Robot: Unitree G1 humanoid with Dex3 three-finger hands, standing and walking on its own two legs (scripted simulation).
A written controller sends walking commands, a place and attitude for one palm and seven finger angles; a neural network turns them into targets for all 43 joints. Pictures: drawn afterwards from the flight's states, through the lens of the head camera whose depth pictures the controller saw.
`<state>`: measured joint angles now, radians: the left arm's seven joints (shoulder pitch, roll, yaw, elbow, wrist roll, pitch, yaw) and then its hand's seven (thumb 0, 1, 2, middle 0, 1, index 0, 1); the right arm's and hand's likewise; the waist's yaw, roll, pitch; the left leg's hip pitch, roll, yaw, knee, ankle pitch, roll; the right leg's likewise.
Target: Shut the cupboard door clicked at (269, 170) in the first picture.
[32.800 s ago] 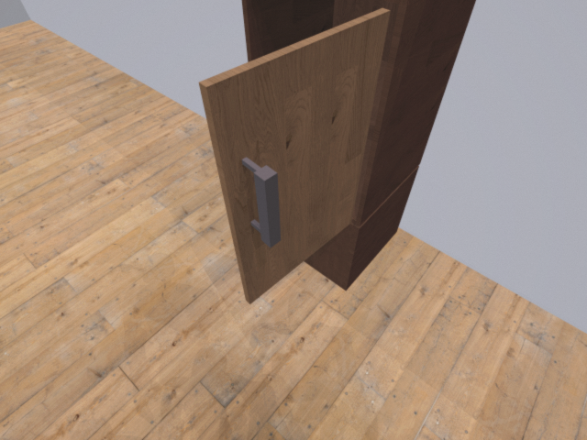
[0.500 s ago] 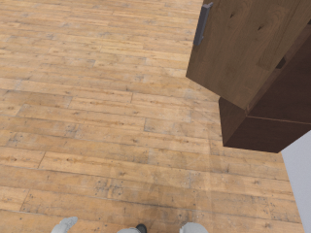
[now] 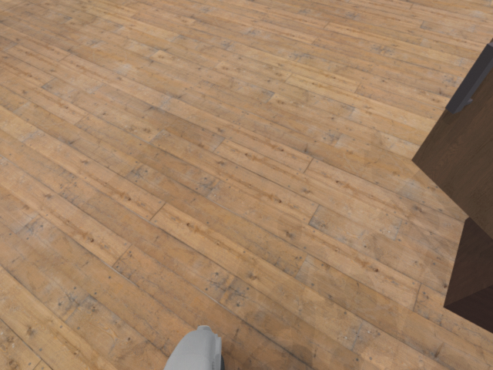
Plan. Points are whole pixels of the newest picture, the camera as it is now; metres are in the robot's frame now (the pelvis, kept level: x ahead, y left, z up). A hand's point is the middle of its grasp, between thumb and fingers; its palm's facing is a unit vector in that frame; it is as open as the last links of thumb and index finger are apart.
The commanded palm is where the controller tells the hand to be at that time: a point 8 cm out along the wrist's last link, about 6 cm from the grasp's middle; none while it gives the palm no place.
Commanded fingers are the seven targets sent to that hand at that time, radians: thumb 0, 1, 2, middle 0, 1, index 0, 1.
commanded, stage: walk to a spot facing it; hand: left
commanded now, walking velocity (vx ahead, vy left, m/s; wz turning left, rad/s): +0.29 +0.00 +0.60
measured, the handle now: (479, 77) +0.75 -0.50 +0.02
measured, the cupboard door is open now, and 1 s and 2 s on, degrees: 58 58 58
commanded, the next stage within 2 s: turn to face it in 0.32 s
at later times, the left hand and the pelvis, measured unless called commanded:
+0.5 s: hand (148, 292) +0.26 +0.23 -0.15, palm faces +0.19 -0.95 -0.25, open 7.4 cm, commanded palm none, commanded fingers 0.00 0.90 0.90 -0.20 -0.30 -0.20 -0.30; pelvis +0.17 +0.01 -0.01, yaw +12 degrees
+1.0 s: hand (151, 286) +0.28 +0.24 -0.19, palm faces +0.09 -0.98 -0.19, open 7.3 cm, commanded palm none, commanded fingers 0.00 0.90 0.90 -0.20 -0.30 -0.20 -0.30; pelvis +0.26 +0.04 -0.01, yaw +0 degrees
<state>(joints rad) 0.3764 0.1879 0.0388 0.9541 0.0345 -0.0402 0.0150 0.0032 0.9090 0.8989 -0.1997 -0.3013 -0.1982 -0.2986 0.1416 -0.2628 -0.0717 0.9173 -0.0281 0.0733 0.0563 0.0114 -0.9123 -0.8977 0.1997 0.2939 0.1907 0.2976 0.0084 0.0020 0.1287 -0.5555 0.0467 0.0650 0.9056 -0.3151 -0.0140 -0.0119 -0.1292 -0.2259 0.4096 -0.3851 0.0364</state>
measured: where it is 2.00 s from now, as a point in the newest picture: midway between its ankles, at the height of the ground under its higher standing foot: (246, 335)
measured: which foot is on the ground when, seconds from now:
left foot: up 0.00-0.08, down 0.10-0.52, up 0.54-0.94, down 0.96-1.00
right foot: down 0.00-0.10, up 0.12-0.50, down 0.52-0.96, up 0.98-1.00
